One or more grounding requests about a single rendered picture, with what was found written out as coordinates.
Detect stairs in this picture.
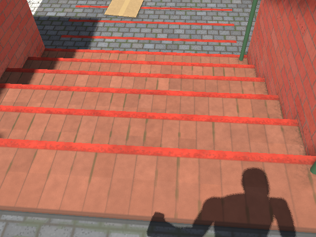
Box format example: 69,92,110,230
0,48,307,156

